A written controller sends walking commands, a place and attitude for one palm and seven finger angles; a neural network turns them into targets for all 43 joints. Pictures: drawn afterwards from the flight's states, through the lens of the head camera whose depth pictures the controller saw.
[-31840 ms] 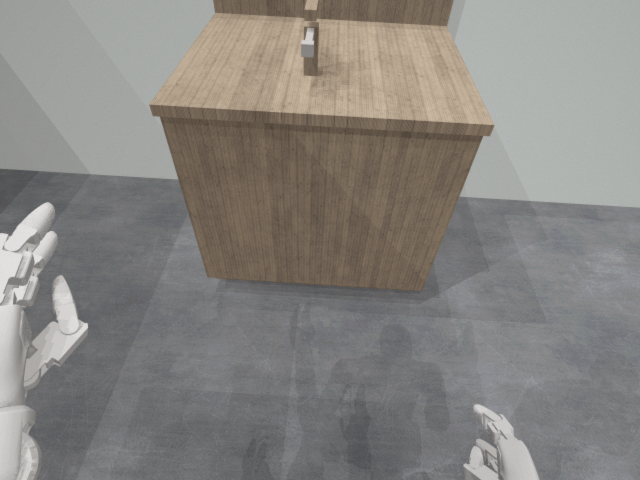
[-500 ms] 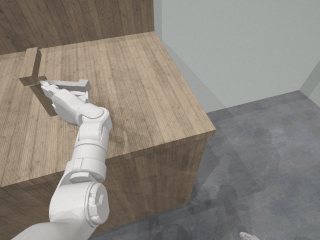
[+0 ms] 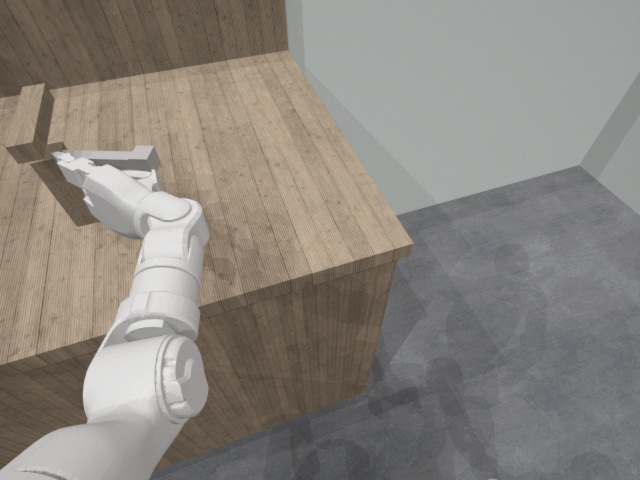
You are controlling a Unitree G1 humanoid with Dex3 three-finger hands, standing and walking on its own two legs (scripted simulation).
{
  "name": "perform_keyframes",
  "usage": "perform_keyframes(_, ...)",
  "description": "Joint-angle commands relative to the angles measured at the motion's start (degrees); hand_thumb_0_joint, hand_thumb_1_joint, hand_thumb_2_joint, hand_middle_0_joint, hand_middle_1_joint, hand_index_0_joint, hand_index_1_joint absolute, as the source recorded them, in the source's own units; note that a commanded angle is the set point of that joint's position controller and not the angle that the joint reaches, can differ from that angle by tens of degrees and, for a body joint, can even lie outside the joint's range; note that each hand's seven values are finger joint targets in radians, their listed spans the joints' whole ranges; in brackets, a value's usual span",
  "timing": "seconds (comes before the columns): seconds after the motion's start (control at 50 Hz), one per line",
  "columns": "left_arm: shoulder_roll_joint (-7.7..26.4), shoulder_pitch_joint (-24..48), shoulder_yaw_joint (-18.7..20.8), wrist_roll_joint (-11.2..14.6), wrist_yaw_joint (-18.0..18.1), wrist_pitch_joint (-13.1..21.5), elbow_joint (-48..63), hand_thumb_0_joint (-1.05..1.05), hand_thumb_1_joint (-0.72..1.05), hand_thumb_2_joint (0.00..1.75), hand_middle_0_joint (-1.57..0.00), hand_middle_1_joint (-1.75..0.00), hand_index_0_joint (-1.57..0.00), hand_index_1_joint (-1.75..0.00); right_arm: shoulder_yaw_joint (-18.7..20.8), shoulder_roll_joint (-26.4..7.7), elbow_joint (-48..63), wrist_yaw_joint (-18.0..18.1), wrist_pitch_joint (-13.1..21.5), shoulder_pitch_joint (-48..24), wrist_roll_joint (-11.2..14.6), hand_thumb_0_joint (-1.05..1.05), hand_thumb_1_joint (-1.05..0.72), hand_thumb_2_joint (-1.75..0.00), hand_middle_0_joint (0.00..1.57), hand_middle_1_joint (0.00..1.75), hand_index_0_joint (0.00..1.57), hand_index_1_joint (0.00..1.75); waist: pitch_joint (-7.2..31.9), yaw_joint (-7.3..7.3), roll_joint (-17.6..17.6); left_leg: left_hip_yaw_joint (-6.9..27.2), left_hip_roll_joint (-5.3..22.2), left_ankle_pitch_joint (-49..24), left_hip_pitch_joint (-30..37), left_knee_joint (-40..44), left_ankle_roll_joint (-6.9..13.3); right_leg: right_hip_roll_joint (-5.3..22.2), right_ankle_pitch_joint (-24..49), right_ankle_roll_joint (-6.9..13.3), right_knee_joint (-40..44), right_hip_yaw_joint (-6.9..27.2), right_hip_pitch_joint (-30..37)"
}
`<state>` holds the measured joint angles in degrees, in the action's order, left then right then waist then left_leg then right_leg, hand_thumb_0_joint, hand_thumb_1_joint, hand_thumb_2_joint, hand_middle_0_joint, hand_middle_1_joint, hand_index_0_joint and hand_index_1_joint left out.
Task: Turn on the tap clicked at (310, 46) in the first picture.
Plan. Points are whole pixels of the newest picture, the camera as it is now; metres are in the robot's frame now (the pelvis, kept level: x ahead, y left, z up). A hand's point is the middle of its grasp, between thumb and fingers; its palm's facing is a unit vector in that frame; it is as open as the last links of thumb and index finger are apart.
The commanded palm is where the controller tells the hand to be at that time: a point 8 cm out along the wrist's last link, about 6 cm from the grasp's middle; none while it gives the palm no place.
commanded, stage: push the lever round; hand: left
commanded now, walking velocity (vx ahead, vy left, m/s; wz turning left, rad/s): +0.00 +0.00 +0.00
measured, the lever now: (145, 160) +0.49 +0.23 +0.15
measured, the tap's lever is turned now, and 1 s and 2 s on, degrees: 68 74 86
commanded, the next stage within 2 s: lift the hand up off the lever in 0.64 s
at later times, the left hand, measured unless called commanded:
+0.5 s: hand (162, 173) +0.48 +0.20 +0.14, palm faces +0.86 -0.49 -0.12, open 8.3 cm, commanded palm +0.46 +0.23 +0.14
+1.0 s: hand (161, 172) +0.48 +0.20 +0.14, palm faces +0.86 -0.49 -0.11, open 8.4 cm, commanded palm +0.46 +0.23 +0.15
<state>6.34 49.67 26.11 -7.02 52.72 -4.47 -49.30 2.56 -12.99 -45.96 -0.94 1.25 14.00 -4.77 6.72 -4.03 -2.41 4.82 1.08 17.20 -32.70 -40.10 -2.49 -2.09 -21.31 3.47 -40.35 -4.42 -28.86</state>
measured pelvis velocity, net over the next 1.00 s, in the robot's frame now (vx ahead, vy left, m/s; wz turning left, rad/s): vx -0.02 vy -0.03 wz -0.01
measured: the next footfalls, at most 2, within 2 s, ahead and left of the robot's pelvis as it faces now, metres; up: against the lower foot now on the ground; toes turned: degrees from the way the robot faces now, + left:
none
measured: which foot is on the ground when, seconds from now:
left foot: down 0.00-1.00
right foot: down 0.00-1.00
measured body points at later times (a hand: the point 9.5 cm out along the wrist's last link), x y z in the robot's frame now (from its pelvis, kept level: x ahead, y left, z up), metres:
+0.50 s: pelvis -0.01 -0.01 -0.01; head +0.03 -0.02 +0.44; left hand +0.43 +0.23 +0.15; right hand +0.03 -0.26 -0.14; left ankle +0.03 +0.15 -0.71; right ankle -0.01 -0.08 -0.71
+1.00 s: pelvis -0.02 -0.03 -0.01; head +0.03 -0.04 +0.44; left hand +0.43 +0.23 +0.15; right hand +0.00 -0.29 -0.14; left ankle +0.03 +0.15 -0.71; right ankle -0.01 -0.08 -0.71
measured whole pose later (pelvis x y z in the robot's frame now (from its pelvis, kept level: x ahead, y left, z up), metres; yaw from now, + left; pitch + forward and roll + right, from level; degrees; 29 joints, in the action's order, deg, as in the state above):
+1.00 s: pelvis -0.02 -0.03 -0.01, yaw +0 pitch +13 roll +0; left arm 18.1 58.6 32.5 -7.4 52.4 1.5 -65.3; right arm 1.0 -14.4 -46.5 0.3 2.6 17.6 -4.3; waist 6.7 -8.4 -3.1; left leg 6.0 3.1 16.4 -39.2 -42.0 0.5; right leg -4.4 -19.6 5.6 -42.2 -5.6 -35.6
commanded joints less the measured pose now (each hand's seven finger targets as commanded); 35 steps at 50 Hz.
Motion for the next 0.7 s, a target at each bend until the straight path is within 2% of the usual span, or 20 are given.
perform_keyframes(0.0,13.67,35.27,-4.92,-3.76,-1.91,5.27,11.92,0.0,0.9,0.9,-0.15,-0.15,-0.15,-0.15,1.79,-6.65,5.15,0.26,2.32,0.57,-0.23,0.0,-0.9,-0.9,0.2,0.3,0.2,0.3,18.92,-2.73,2.51,-4.35,-2.1,-8.74,8.96,1.17,4.36,1.78,14.86,-3.4,7.4,2.32,5.03)
perform_keyframes(0.04,16.41,35.48,-2.84,-4.19,-1.83,5.72,11.49,0.0,0.9,0.9,-0.15,-0.15,-0.15,-0.15,2.0,-6.87,5.02,0.46,2.16,0.96,-0.4,0.0,-0.9,-0.9,0.2,0.3,0.2,0.3,19.91,-2.3,2.02,-3.97,-2.13,-8.73,8.35,1.16,4.31,1.72,14.74,-3.24,6.88,2.29,5.55)
perform_keyframes(0.06,14.92,37.63,-4.68,-4.24,-1.95,6.18,12.18,0.0,0.9,0.9,-0.15,-0.15,-0.15,-0.15,1.76,-6.67,5.13,0.29,2.32,0.95,-0.28,0.0,-0.9,-0.9,0.2,0.3,0.2,0.3,20.14,-2.97,0.88,-4.23,-2.08,-8.94,9.02,0.99,4.36,1.84,15.08,-3.32,6.82,2.52,4.9)
perform_keyframes(0.12,15.7,38.0,-4.41,-4.49,-1.94,6.28,8.22,0.0,0.9,0.9,-0.15,-0.15,-0.15,-0.15,1.6,-6.87,4.81,0.25,2.49,1.5,-0.34,0.0,-0.9,-0.9,0.2,0.3,0.2,0.3,17.99,-3.51,3.01,-4.25,-2.0,-6.13,6.64,1.03,4.48,1.72,11.63,-3.58,7.41,2.72,3.57)
perform_keyframes(0.14,18.21,38.67,-2.58,-4.81,-1.8,6.59,7.18,0.0,0.9,0.9,-0.15,-0.15,-0.15,-0.15,1.73,-7.22,4.38,0.47,2.45,1.83,-0.42,0.0,-0.9,-0.9,0.2,0.3,0.2,0.3,17.78,-3.42,2.68,-3.84,-1.94,-5.6,6.29,1.28,4.52,1.66,10.57,-3.39,7.39,2.69,3.41)
perform_keyframes(0.16,16.83,40.03,-4.36,-4.86,-1.92,6.93,7.49,0.0,0.9,0.9,-0.15,-0.15,-0.15,-0.15,1.58,-7.08,4.49,0.38,2.58,1.78,-0.32,0.0,-0.9,-0.9,0.2,0.3,0.2,0.3,18.04,-4.04,1.95,-4.03,-1.9,-5.43,6.76,1.25,4.58,1.62,10.02,-3.44,7.4,2.79,2.71)
perform_keyframes(0.22,17.43,41.65,-4.59,-5.2,-1.7,7.7,6.68,0.0,0.9,0.9,-0.15,-0.15,-0.15,-0.15,1.51,-7.13,4.29,0.39,2.92,2.52,-0.47,0.0,-0.9,-0.9,0.2,0.3,0.2,0.3,19.2,-4.46,1.74,-4.25,-1.8,-5.05,6.55,0.79,4.75,1.51,9.59,-3.58,7.41,3.17,2.47)
perform_keyframes(0.24,19.14,40.96,-3.2,-5.41,-1.71,7.71,4.62,0.0,0.9,0.9,-0.15,-0.15,-0.15,-0.15,1.66,-7.4,3.87,0.57,2.83,2.93,-0.5,0.0,-0.9,-0.9,0.2,0.3,0.2,0.3,18.32,-4.46,2.05,-3.91,-1.8,-4.5,5.82,0.89,4.78,1.46,8.87,-3.5,7.44,3.05,2.13)
perform_keyframes(0.3,21.49,42.5,-2.43,-5.58,-1.95,8.62,5.19,0.0,0.9,0.9,-0.15,-0.15,-0.15,-0.15,1.47,-7.52,4.33,0.69,2.88,3.71,-0.48,0.0,-0.9,-0.9,0.2,0.3,0.2,0.3,20.55,-4.54,2.01,-4.26,-1.84,-4.81,5.06,0.53,4.98,1.72,10.37,-3.87,7.27,3.86,3.63)
perform_keyframes(0.34,22.85,42.03,-1.84,-5.84,-2.32,8.55,3.12,0.0,0.9,0.9,-0.15,-0.15,-0.15,-0.15,1.52,-7.83,3.99,0.98,2.63,3.93,-0.41,0.0,-0.9,-0.9,0.2,0.3,0.2,0.3,19.24,-4.84,1.62,-4.02,-1.77,-4.07,4.16,0.58,4.95,1.73,9.36,-3.8,7.42,3.84,3.06)
perform_keyframes(0.36,22.17,42.5,-2.75,-5.69,-2.46,8.61,2.79,0.0,0.9,0.9,-0.15,-0.15,-0.15,-0.15,1.26,-7.73,4.18,0.97,2.75,4.0,-0.24,0.0,-0.9,-0.9,0.2,0.3,0.2,0.3,18.56,-5.21,1.85,-4.19,-1.62,-3.53,3.94,0.76,5.03,1.69,8.36,-4.0,7.65,3.94,2.46)
perform_keyframes(0.38,24.2,42.56,-1.4,-5.6,-2.41,8.91,2.85,0.0,0.9,0.9,-0.15,-0.15,-0.15,-0.15,1.28,-8.03,4.22,1.1,2.79,4.39,-0.28,0.0,-0.9,-0.9,0.2,0.3,0.2,0.3,19.56,-5.07,2.8,-4.27,-1.68,-3.34,3.43,0.59,5.2,1.82,8.45,-4.22,7.9,4.41,3.39)
perform_keyframes(0.4,25.02,41.73,-1.11,-5.5,-2.61,8.77,1.58,0.0,0.9,0.9,-0.15,-0.15,-0.15,-0.15,1.23,-8.05,4.39,1.33,2.68,4.24,-0.19,0.0,-0.9,-0.9,0.2,0.3,0.2,0.3,18.56,-5.13,3.7,-4.45,-1.63,-2.66,1.92,0.48,5.18,2.07,7.97,-4.55,8.42,5.02,3.92)
perform_keyframes(0.44,26.51,43.19,-0.79,-5.73,-2.91,9.23,1.71,0.0,0.9,0.9,-0.15,-0.15,-0.15,-0.15,1.24,-8.39,4.13,1.66,2.54,4.48,-0.1,0.0,-0.9,-0.9,0.2,0.3,0.2,0.3,18.65,-5.25,1.86,-4.2,-1.52,-2.61,2.39,0.79,5.15,1.96,7.2,-4.24,8.41,4.94,3.58)
perform_keyframes(0.52,28.21,42.86,-0.5,-5.6,-3.39,9.82,0.81,0.0,0.9,0.9,-0.15,-0.15,-0.15,-0.15,0.94,-8.59,4.63,1.94,2.71,5.18,0.04,0.0,-0.9,-0.9,0.2,0.3,0.2,0.3,19.14,-5.58,3.26,-4.26,-1.48,-1.94,0.64,0.38,5.35,2.3,7.53,-5.06,8.84,6.16,4.63)
perform_keyframes(0.54,29.89,43.12,0.54,-5.87,-3.55,10.07,0.44,0.0,0.9,0.9,-0.15,-0.15,-0.15,-0.15,1.12,-8.68,4.24,2.11,2.54,5.13,0.04,0.0,-0.9,-0.9,0.2,0.3,0.2,0.3,18.88,-5.45,1.51,-4.07,-1.4,-1.83,0.78,0.41,5.3,2.28,6.77,-4.71,8.84,6.17,4.29)
perform_keyframes(0.56,28.81,44.19,-0.77,-5.91,-3.64,10.43,1.41,0.0,0.9,0.9,-0.15,-0.15,-0.15,-0.15,0.95,-8.56,4.48,2.04,2.63,5.26,0.14,0.0,-0.9,-0.9,0.2,0.3,0.2,0.3,19.26,-5.85,0.8,-4.18,-1.41,-1.94,1.39,0.48,5.42,2.16,6.76,-4.72,8.81,6.17,3.94)
perform_keyframes(0.6,28.78,42.72,-0.77,-5.65,-3.89,10.4,-0.71,0.0,0.9,0.9,-0.15,-0.15,-0.15,-0.15,0.81,-8.67,4.5,2.05,2.87,5.38,0.16,0.0,-0.9,-0.9,0.2,0.3,0.2,0.3,17.54,-6.01,2.66,-4.1,-1.32,-1.02,0.01,0.29,5.45,2.31,5.76,-5.16,9.5,6.73,3.68)
perform_keyframes(0.64,30.72,43.49,0.16,-5.68,-4.18,10.72,-0.5,0.0,0.9,0.9,-0.15,-0.15,-0.15,-0.15,0.94,-8.87,4.3,2.14,2.66,5.54,0.25,0.0,-0.9,-0.9,0.2,0.3,0.2,0.3,18.24,-5.73,0.8,-3.8,-1.28,-0.81,-0.09,0.21,5.37,2.4,4.94,-4.86,9.35,6.87,3.76)
perform_keyframes(0.68,30.04,44.06,-0.75,-5.55,-4.31,11.05,-0.12,0.0,0.9,0.9,-0.15,-0.15,-0.15,-0.15,0.8,-8.71,4.45,2.1,2.94,5.8,0.29,0.0,-0.9,-0.9,0.2,0.3,0.2,0.3,19.06,-6.13,1.37,-3.91,-1.3,-0.47,-0.1,-0.04,5.51,2.36,4.39,-5.23,9.63,7.28,3.72)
